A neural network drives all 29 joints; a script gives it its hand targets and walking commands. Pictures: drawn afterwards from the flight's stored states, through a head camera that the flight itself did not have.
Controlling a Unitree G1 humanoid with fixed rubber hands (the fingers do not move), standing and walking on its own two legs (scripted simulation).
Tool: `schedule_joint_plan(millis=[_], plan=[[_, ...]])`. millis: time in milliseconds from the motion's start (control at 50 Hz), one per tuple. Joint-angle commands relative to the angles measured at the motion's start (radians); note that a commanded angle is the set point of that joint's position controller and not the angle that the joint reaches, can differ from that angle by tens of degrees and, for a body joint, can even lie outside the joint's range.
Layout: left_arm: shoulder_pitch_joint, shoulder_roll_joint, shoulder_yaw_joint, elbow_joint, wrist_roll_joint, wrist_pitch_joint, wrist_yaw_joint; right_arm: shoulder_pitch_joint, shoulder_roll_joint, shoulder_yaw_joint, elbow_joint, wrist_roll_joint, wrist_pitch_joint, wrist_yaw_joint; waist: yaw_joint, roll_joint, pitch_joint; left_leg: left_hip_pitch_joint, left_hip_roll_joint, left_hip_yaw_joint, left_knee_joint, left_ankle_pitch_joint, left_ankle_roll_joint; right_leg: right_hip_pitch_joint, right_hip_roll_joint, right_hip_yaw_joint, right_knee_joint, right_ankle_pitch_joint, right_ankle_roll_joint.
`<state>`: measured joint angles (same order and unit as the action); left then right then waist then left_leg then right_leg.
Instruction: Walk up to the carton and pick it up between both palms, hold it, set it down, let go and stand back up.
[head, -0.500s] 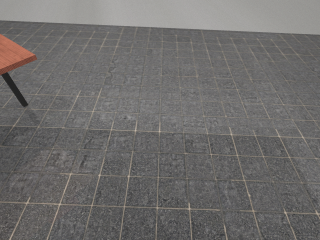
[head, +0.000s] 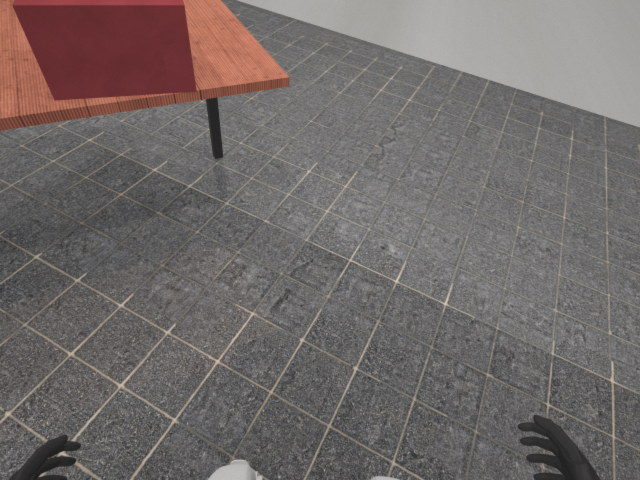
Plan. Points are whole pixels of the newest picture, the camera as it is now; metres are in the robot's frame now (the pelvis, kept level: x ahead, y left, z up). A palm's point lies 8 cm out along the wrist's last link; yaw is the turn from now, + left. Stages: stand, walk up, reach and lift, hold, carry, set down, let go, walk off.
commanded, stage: walk up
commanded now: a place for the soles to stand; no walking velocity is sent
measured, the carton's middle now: (117, 36) +1.00 +0.46 +0.07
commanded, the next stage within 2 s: none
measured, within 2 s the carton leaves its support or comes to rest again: neither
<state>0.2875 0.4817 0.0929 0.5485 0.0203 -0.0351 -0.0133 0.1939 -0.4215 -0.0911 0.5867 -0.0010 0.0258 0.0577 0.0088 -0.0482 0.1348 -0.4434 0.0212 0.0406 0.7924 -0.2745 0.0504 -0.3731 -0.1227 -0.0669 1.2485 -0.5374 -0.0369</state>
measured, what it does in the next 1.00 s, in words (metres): walks ahead, turning left: right foot, then left foot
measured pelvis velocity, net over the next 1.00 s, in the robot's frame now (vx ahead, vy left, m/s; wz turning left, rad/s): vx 0.37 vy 0.12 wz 0.48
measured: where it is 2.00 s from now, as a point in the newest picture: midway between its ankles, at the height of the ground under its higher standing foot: (220, 355)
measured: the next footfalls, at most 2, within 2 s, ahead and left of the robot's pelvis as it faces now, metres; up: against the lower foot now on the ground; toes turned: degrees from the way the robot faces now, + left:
right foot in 0.24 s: +0.21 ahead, -0.13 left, +0.00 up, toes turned +1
left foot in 0.60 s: +0.32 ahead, +0.25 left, +0.00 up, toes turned +23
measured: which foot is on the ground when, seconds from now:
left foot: down 0.00-0.24, up 0.26-0.58, down 0.60-1.00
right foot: up 0.00-0.22, down 0.24-0.64, up 0.66-0.96, down 0.98-1.00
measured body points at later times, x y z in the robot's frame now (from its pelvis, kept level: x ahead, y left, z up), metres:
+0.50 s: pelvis +0.17 +0.03 +0.02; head +0.18 +0.04 +0.47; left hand +0.11 +0.37 -0.05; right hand +0.42 -0.22 -0.04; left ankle +0.24 +0.21 -0.66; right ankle +0.17 -0.13 -0.70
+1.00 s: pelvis +0.37 +0.12 -0.01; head +0.37 +0.14 +0.44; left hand +0.36 +0.46 -0.07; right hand +0.61 -0.14 -0.05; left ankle +0.29 +0.24 -0.70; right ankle +0.54 +0.05 -0.71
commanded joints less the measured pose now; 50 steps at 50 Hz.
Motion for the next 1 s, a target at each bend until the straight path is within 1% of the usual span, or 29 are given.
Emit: schedule_joint_plan(millis=[0, 40, 60, 100, 160, 200, 220, 240, 260, 300, 320, 360, 480, 520, 560, 580, 600, 620, 640, 660, 680, 720, 780, 820, 840, 880, 940, 960, 980], plan=[[0.114, 0.143, 0.037, -0.056, -0.015, -0.009, -0.007, -0.016, -0.26, -0.075, -0.087, -0.012, -0.021, -0.018, -0.003, 0.181, -0.085, 0.042, 0.181, -0.41, -0.556, -0.428, 0.161, -0.117, 0.002, 0.019, -0.099, 0.084, 0.004], [0.162, 0.142, 0.029, -0.057, -0.006, -0.005, -0.012, -0.003, -0.261, -0.066, -0.121, -0.016, -0.023, -0.011, 0.006, 0.18, -0.129, 0.058, 0.19, -0.42, -0.527, -0.406, 0.184, -0.098, 0.018, 0.027, -0.206, 0.091, 0.009], [0.156, 0.123, 0.028, -0.065, -0.012, -0.01, -0.011, -0.021, -0.254, -0.068, -0.104, -0.025, -0.029, -0.013, -0.004, 0.251, -0.121, 0.061, 0.208, -0.394, -0.494, -0.377, 0.205, -0.096, 0.01, 0.036, -0.282, 0.087, 0.009], [0.101, 0.1, 0.018, -0.093, 0.0, -0.023, -0.01, 0.049, -0.223, -0.053, -0.103, -0.023, -0.03, -0.006, -0.04, 0.185, -0.077, -0.043, 0.177, -0.383, -0.499, -0.429, 0.18, -0.032, 0.029, 0.011, -0.337, 0.181, -0.003], [0.225, 0.088, 0.029, -0.078, -0.017, -0.032, -0.014, -0.029, -0.214, -0.042, -0.126, -0.031, -0.023, -0.001, 0.037, 0.193, -0.106, -0.143, 0.137, -0.341, -0.386, -0.473, 0.146, 0.185, 0.075, -0.022, -0.553, 0.234, -0.009], [0.369, 0.138, 0.058, -0.034, 0.0, -0.041, 0.012, -0.03, -0.169, -0.013, -0.122, -0.029, -0.021, 0.002, 0.145, -0.065, -0.178, -0.256, 0.011, -0.244, -0.08, -0.465, 0.08, 0.483, 0.074, -0.009, -0.683, 0.181, 0.011], [0.367, 0.199, 0.063, -0.07, 0.031, -0.054, 0.027, -0.037, -0.081, 0.013, -0.177, -0.026, -0.03, -0.005, 0.139, -0.228, -0.165, -0.422, -0.108, -0.134, 0.229, -0.412, 0.014, 0.45, -0.226, 0.459, -0.93, -0.298, -0.066], [0.276, 0.221, 0.075, -0.118, 0.037, -0.051, 0.042, -0.023, -0.123, -0.01, -0.206, -0.034, -0.023, -0.015, 0.077, -0.144, -0.044, -0.496, -0.08, -0.171, 0.421, -0.358, -0.008, 0.286, -0.418, 0.797, -1.106, -0.578, -0.196], [0.237, 0.225, 0.074, -0.151, 0.026, -0.06, 0.054, -0.026, -0.208, -0.046, -0.206, -0.045, -0.016, -0.014, 0.057, -0.021, 0.04, -0.53, -0.025, -0.233, 0.481, -0.25, -0.036, 0.26, -0.458, 0.861, -1.165, -0.605, -0.212], [0.211, 0.212, 0.065, -0.145, 0.021, -0.073, 0.06, 0.01, -0.251, -0.064, -0.191, -0.034, -0.019, -0.001, 0.029, 0.064, 0.152, -0.461, 0.04, -0.251, 0.434, -0.11, -0.07, 0.162, -0.378, 0.639, -1.119, -0.42, -0.153], [0.165, 0.22, 0.072, -0.139, 0.034, -0.076, 0.057, 0.033, -0.261, -0.08, -0.168, -0.032, -0.015, 0.015, 0.012, -0.006, 0.084, -0.363, 0.066, -0.227, 0.41, -0.098, -0.079, 0.158, -0.324, 0.459, -1.075, -0.341, -0.178], [0.141, 0.218, 0.072, -0.144, 0.043, -0.08, 0.049, 0.1, -0.208, -0.063, -0.16, -0.025, -0.007, 0.031, -0.014, -0.106, 0.06, -0.295, 0.083, -0.19, 0.341, -0.045, -0.085, 0.138, -0.288, 0.265, -1.046, -0.173, -0.171], [0.182, 0.228, 0.06, -0.128, 0.021, -0.06, 0.024, -0.057, -0.149, -0.035, -0.173, -0.019, -0.021, 0.044, 0.07, -0.136, 0.005, -0.079, 0.03, 0.019, -0.006, 0.026, -0.034, 0.176, -0.189, -0.124, -0.923, 0.25, -0.108], [0.175, 0.251, 0.067, -0.119, 0.017, -0.034, 0.026, -0.026, -0.183, -0.046, -0.187, -0.025, -0.019, 0.042, 0.049, -0.121, -0.016, 0.061, 0.041, 0.009, -0.097, 0.02, -0.01, 0.141, -0.247, -0.125, -0.876, 0.137, -0.122], [0.217, 0.213, 0.051, -0.122, 0.012, -0.011, 0.019, 0.127, -0.201, -0.063, -0.118, -0.027, -0.034, 0.022, -0.022, 0.045, -0.103, 0.24, -0.075, 0.091, -0.121, -0.005, 0.028, 0.126, -0.212, -0.174, -0.583, 0.247, -0.109], [0.257, 0.154, 0.026, -0.11, 0.01, -0.007, 0.007, 0.226, -0.243, -0.089, -0.098, -0.031, -0.043, 0.002, -0.062, 0.168, -0.184, 0.389, -0.095, 0.008, -0.155, -0.095, 0.051, 0.064, -0.178, -0.169, -0.337, 0.353, -0.095], [0.236, 0.129, 0.007, -0.166, -0.017, -0.013, -0.008, 0.3, -0.325, -0.105, -0.11, -0.023, -0.045, -0.029, -0.127, 0.308, -0.25, 0.493, 0.12, -0.439, -0.262, -0.201, 0.179, -0.131, -0.067, -0.201, -0.021, 0.266, -0.005], [0.146, 0.208, 0.034, -0.221, -0.009, -0.013, -0.016, 0.341, -0.358, -0.121, -0.119, -0.007, -0.038, -0.035, -0.166, 0.305, -0.303, 0.585, 0.264, -0.875, -0.437, -0.233, 0.308, -0.35, 0.067, -0.082, 0.088, -0.097, -0.005], [0.039, 0.221, 0.046, -0.262, -0.004, -0.01, -0.011, 0.338, -0.385, -0.128, -0.136, 0.019, -0.04, -0.049, -0.161, 0.16, -0.261, 0.533, 0.335, -0.891, -0.493, -0.28, 0.323, -0.41, 0.01, 0.037, 0.167, -0.123, -0.016], [0.062, 0.201, 0.041, -0.251, -0.015, -0.018, -0.014, 0.282, -0.387, -0.116, -0.155, 0.01, -0.043, -0.058, -0.109, 0.018, -0.212, 0.472, 0.313, -0.762, -0.444, -0.225, 0.265, -0.402, -0.026, 0.086, 0.165, -0.066, -0.014], [0.125, 0.176, 0.034, -0.214, -0.024, -0.015, -0.009, 0.237, -0.375, -0.111, -0.16, 0.005, -0.051, -0.071, -0.068, 0.076, -0.189, 0.412, 0.285, -0.626, -0.381, -0.117, 0.217, -0.349, -0.057, 0.076, 0.095, -0.018, -0.018], [0.187, 0.164, 0.033, -0.183, -0.006, -0.014, -0.001, 0.194, -0.319, -0.085, -0.154, -0.006, -0.066, -0.073, -0.01, 0.206, -0.082, 0.23, 0.234, -0.575, -0.378, 0.044, 0.192, -0.281, -0.049, 0.108, 0.006, 0.034, -0.014], [0.142, 0.134, 0.021, -0.169, 0.006, -0.012, -0.015, 0.174, -0.266, -0.053, -0.158, -0.019, -0.083, -0.065, -0.013, 0.119, -0.097, 0.153, 0.211, -0.419, -0.353, 0.199, 0.223, -0.203, -0.039, 0.073, -0.124, 0.092, -0.007], [0.147, 0.1, 0.006, -0.171, -0.002, -0.007, -0.021, 0.172, -0.269, -0.052, -0.174, -0.034, -0.088, -0.062, -0.02, 0.26, -0.102, 0.135, 0.175, -0.393, -0.326, 0.199, 0.22, -0.183, -0.021, 0.054, -0.235, 0.155, 0.011], [0.149, 0.112, 0.012, -0.171, -0.002, -0.008, -0.022, 0.163, -0.257, -0.046, -0.17, -0.029, -0.088, -0.059, -0.007, 0.266, -0.078, 0.091, 0.175, -0.372, -0.317, 0.245, 0.215, -0.148, -0.009, 0.047, -0.284, 0.187, 0.016], [0.128, 0.114, 0.023, -0.165, 0.002, -0.006, -0.022, 0.12, -0.256, -0.041, -0.19, -0.023, -0.079, -0.059, -0.008, 0.269, -0.093, 0.027, 0.139, -0.292, -0.302, 0.104, 0.169, -0.025, 0.003, 0.026, -0.418, 0.254, -0.002], [0.212, 0.153, 0.05, -0.119, 0.021, -0.016, -0.019, 0.153, -0.235, -0.024, -0.174, -0.014, -0.071, -0.05, 0.044, 0.099, -0.18, -0.104, 0.098, -0.248, -0.107, -0.12, 0.089, 0.32, 0.075, -0.026, -0.564, 0.287, -0.022], [0.281, 0.193, 0.075, -0.1, 0.025, -0.018, -0.016, 0.156, -0.195, -0.007, -0.173, -0.013, -0.069, -0.043, 0.102, 0.023, -0.162, -0.237, 0.031, -0.187, 0.058, -0.175, 0.064, 0.424, 0.075, 0.025, -0.555, 0.15, -0.041], [0.286, 0.291, 0.098, -0.142, 0.025, -0.022, -0.001, 0.173, -0.141, 0.013, -0.217, -0.011, -0.07, -0.046, 0.115, -0.163, -0.154, -0.334, -0.059, -0.1, 0.424, -0.326, -0.011, 0.371, -0.245, 0.532, -0.835, -0.253, -0.112]])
